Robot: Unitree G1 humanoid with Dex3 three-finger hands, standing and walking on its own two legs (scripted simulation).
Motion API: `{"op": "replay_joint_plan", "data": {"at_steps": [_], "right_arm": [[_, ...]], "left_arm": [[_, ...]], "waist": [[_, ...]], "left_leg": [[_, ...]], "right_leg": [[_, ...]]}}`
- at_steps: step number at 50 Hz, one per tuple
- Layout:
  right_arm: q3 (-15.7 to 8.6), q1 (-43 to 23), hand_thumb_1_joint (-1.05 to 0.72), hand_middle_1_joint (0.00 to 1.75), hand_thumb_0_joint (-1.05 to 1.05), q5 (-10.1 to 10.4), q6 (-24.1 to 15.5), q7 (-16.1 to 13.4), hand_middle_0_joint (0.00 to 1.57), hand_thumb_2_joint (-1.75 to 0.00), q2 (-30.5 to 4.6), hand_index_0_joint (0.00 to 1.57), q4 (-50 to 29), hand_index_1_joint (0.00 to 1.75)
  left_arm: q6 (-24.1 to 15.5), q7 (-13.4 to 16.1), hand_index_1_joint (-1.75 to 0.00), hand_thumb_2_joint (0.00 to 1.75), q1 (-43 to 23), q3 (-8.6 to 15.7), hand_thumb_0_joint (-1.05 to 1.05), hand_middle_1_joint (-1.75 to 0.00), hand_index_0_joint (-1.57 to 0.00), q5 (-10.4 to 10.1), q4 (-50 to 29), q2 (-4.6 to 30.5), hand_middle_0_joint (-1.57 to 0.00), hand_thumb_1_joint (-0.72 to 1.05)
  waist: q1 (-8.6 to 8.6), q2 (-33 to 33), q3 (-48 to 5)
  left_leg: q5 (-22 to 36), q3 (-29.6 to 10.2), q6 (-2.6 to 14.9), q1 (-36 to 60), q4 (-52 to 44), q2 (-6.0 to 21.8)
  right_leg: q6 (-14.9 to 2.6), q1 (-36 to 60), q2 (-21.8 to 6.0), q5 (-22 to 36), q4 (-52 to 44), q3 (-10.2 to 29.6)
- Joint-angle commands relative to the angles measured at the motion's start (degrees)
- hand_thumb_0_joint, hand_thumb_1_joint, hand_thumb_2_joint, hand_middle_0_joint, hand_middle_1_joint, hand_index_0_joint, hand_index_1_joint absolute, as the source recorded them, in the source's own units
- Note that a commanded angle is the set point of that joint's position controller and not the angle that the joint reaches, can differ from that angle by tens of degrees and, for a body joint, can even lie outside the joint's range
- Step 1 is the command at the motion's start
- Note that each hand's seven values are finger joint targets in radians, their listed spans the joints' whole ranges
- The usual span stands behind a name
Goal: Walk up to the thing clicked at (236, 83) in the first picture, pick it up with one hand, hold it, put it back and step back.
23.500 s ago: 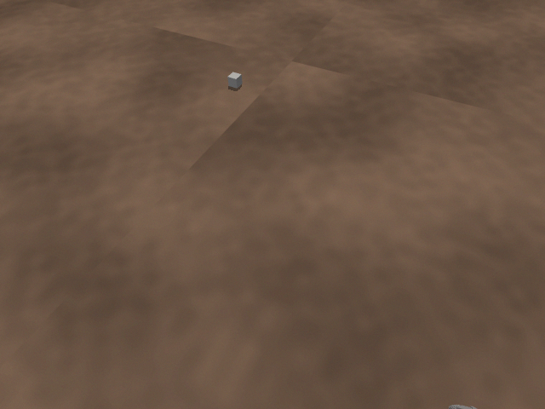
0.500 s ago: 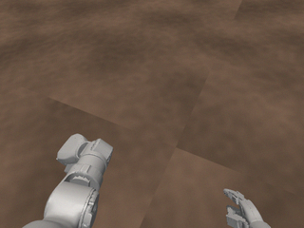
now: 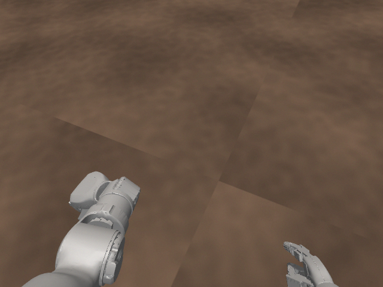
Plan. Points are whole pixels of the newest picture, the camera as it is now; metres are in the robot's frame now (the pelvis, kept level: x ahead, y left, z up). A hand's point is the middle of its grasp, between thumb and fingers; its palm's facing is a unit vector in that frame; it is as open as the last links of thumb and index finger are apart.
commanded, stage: crouch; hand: left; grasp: from above
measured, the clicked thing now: (102, 213) +0.30 +0.25 -0.09
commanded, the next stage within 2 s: lower in 1.68 s
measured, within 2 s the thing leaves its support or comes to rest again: neither
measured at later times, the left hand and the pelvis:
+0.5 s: hand (123, 226) +0.33 +0.25 -0.28, palm faces -0.17 -0.37 -0.91, open 7.0 cm; pelvis -0.06 +0.01 -0.15, yaw -2 degrees
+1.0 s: hand (134, 226) +0.39 +0.26 -0.47, palm faces -0.12 -0.43 -0.90, open 6.9 cm; pelvis -0.09 +0.02 -0.34, yaw -5 degrees
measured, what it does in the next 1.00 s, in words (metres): lowers itself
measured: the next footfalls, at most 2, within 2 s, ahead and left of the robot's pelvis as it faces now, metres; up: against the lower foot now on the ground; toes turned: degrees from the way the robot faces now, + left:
none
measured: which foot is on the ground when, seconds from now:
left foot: down 0.00-1.00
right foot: down 0.00-1.00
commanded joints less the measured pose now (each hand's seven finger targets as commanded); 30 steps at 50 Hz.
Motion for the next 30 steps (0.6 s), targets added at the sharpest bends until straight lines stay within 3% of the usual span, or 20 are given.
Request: {"op": "replay_joint_plan", "data": {"at_steps": [1, 2, 3, 6, 9, 13, 14, 19, 22, 23, 24, 25, 26, 27, 29, 30], "right_arm": [[-3.2, 0.1, -0.88, 0.3, 0.0, -0.2, -2.4, -0.3, 0.2, -0.89, -8.5, 0.2, -4.3, 0.3], [-3.5, 1.2, -0.88, 0.3, 0.0, -0.6, -2.7, -0.4, 0.2, -0.89, -8.7, 0.2, -4.1, 0.3], [-3.6, 2.0, -0.88, 0.3, 0.0, -1.0, -2.8, -0.4, 0.2, -0.89, -8.4, 0.2, -3.3, 0.3], [-4.5, 4.0, -0.88, 0.3, 0.0, -2.3, -3.3, -0.1, 0.2, -0.89, -8.8, 0.2, -2.2, 0.3], [-5.1, 5.5, -0.88, 0.3, 0.0, -3.6, -3.8, 1.1, 0.2, -0.89, -8.7, 0.2, -2.1, 0.3], [-5.7, 5.5, -0.88, 0.3, 0.0, -4.8, -3.7, 2.6, 0.2, -0.89, -9.4, 0.2, -2.6, 0.3], [-5.7, 5.2, -0.88, 0.3, 0.0, -5.1, -3.7, 3.0, 0.2, -0.89, -9.3, 0.2, -2.7, 0.3], [-5.3, 5.6, -0.89, 0.3, 0.0, -5.6, -3.6, 3.6, 0.2, -0.89, -10.4, 0.2, -2.0, 0.3], [-5.6, 6.0, -0.89, 0.3, 0.0, -5.9, -3.8, 3.4, 0.2, -0.9, -11.7, 0.2, -1.4, 0.3], [-5.6, 6.4, -0.89, 0.3, 0.0, -6.0, -3.8, 3.2, 0.2, -0.9, -11.9, 0.2, -0.7, 0.3], [-5.2, 6.9, -0.89, 0.3, 0.0, -6.2, -3.6, 3.1, 0.2, -0.9, -12.2, 0.2, -0.1, 0.3], [-5.2, 7.6, -0.89, 0.3, 0.0, -6.4, -3.6, 3.0, 0.2, -0.9, -12.0, 0.2, 0.1, 0.3], [-4.6, 7.3, -0.89, 0.3, 0.0, -6.6, -3.4, 2.8, 0.2, -0.9, -12.3, 0.2, 0.9, 0.3], [-4.7, 8.2, -0.89, 0.3, 0.0, -6.8, -3.4, 2.8, 0.2, -0.9, -12.1, 0.2, 0.9, 0.3], [-4.2, 8.5, -0.89, 0.3, 0.0, -6.9, -3.1, 2.6, 0.2, -0.9, -12.1, 0.2, 1.8, 0.3], [-3.8, 8.3, -0.89, 0.3, 0.0, -7.1, -3.2, 2.7, 0.2, -0.9, -11.9, 0.2, 1.9, 0.3]], "left_arm": [[-3.6, 4.5, -0.45, 0.46, -24.4, 0.2, 0.0, -0.49, -1.07, 3.9, -3.0, 9.7, -1.03, 0.72], [-4.7, 5.5, -0.45, 0.46, -25.2, 1.3, 0.0, -0.5, -1.06, 4.3, -2.4, 11.3, -1.01, 0.69], [-5.6, 6.2, -0.46, 0.46, -26.2, 1.2, 0.0, -0.5, -1.04, 4.5, -1.0, 9.8, -1.0, 0.67], [-8.4, 9.4, -0.43, 0.47, -27.2, 4.3, 0.0, -0.46, -1.01, 5.8, 3.3, 13.1, -0.98, 0.62], [-10.6, 12.4, -0.46, 0.51, -28.5, 6.7, 0.0, -0.48, -1.02, 6.4, 7.3, 13.4, -1.0, 0.62], [-13.0, 15.7, -0.42, 0.51, -30.2, 11.2, 0.0, -0.43, -1.09, 5.5, 11.5, 16.4, -1.08, 0.68], [-13.8, 16.2, -0.39, 0.5, -30.6, 11.8, 0.0, -0.39, -1.11, 4.9, 11.2, 16.2, -1.11, 0.69], [-18.4, 17.7, -0.38, 0.46, -36.6, 13.1, 0.0, -0.38, -1.15, 6.0, 10.8, 19.7, -1.14, 0.73], [-20.7, 18.3, -0.41, 0.45, -41.2, 13.1, 0.0, -0.43, -1.13, 5.1, 10.2, 20.8, -1.1, 0.73], [-21.3, 18.4, -0.41, 0.42, -42.1, 13.8, 0.0, -0.44, -1.12, 4.8, 10.4, 22.3, -1.08, 0.72], [-21.6, 18.7, -0.43, 0.44, -42.3, 15.7, 0.0, -0.46, -1.1, 4.9, 11.4, 26.1, -1.06, 0.69], [-22.3, 18.6, -0.43, 0.44, -46.2, 15.1, 0.0, -0.47, -1.09, 4.5, 8.1, 25.8, -1.05, 0.69], [-22.1, 18.8, -0.44, 0.46, -45.2, 17.6, 0.0, -0.47, -1.1, 5.1, 12.6, 29.9, -1.06, 0.69], [-22.5, 18.2, -0.46, 0.47, -47.8, 16.5, 0.0, -0.49, -1.1, 4.9, 9.9, 29.2, -1.06, 0.71], [-22.3, 17.7, -0.45, 0.48, -47.2, 18.5, 0.0, -0.48, -1.11, 6.4, 13.7, 33.8, -1.08, 0.7], [-22.5, 17.2, -0.44, 0.48, -48.3, 18.2, 0.0, -0.47, -1.12, 7.2, 13.1, 34.6, -1.08, 0.73]], "waist": [[-2.02, -5.3, -16.6], [-1.95, -4.7, -17.0], [-3.26, -5.0, -17.3], [-2.98, -2.0, -19.7], [-3.85, -1.4, -22.3], [-3.71, 0.0, -25.5], [-4.51, 0.1, -27.9], [-6.85, 5.3, -33.4], [-9.31, 6.2, -38.5], [-9.38, 7.1, -39.5], [-9.09, 7.8, -40.4], [-9.74, 8.2, -43.6], [-9.49, 9.4, -43.3], [-10.86, 9.1, -43.5], [-10.48, 10.7, -42.2], [-10.27, 11.2, -42.3]], "left_leg": [[13.5, 2.3, 2.45, 3.4, 0.4, -2.8], [13.1, 2.3, 2.25, 2.0, 1.3, -2.7], [13.0, 2.3, 2.31, 0.5, 3.1, -2.6], [13.0, 2.4, 1.4, -5.9, 9.8, -2.3], [11.3, 1.9, 0.86, -13.4, 17.1, -2.0], [8.8, 1.2, 0.45, -21.8, 24.0, -2.2], [8.5, 1.0, 0.3, -23.0, 25.3, -2.3], [1.9, -0.2, -0.27, -32.0, 35.2, -1.9], [-1.7, -1.2, -0.36, -35.1, 40.6, -1.4], [-2.9, -1.4, -0.44, -36.3, 42.1, -1.3], [-3.1, -1.5, -0.36, -38.3, 43.7, -1.2], [-2.6, -1.6, -0.46, -38.5, 45.8, -1.0], [-4.4, -1.6, -0.43, -40.3, 46.8, -0.8], [-5.1, -1.6, -0.25, -42.0, 48.2, -1.0], [-7.3, -2.0, -0.17, -44.8, 51.1, -0.7], [-9.1, -2.1, 0.11, -46.8, 52.8, -0.8]], "right_leg": [[-0.45, 3.7, 2.1, 18.5, -2.6, 0.4], [-0.79, 2.5, 2.2, 17.4, -1.4, 0.3], [-0.62, 0.2, 2.1, 18.1, 0.0, 0.7], [-1.22, -6.0, 2.2, 17.1, 6.7, 0.7], [-1.33, -13.2, 2.4, 16.2, 14.3, 0.5], [-1.35, -19.9, 2.6, 14.8, 20.2, 0.6], [-1.32, -20.8, 2.9, 15.1, 21.7, 0.6], [-1.92, -35.1, 3.5, 6.0, 31.3, -1.4], [-1.75, -41.5, 3.7, 0.8, 35.5, -1.9], [-1.8, -43.9, 3.6, -1.2, 37.1, -2.4], [-1.7, -45.0, 3.5, -1.7, 38.6, -2.4], [-1.78, -46.5, 3.5, -1.3, 40.4, -2.7], [-1.75, -48.2, 3.5, -3.3, 41.5, -2.7], [-1.67, -49.2, 3.4, -4.3, 42.5, -3.1], [-1.69, -54.3, 3.2, -6.3, 45.7, -3.6], [-1.77, -56.6, 3.2, -8.4, 46.8, -3.6]]}}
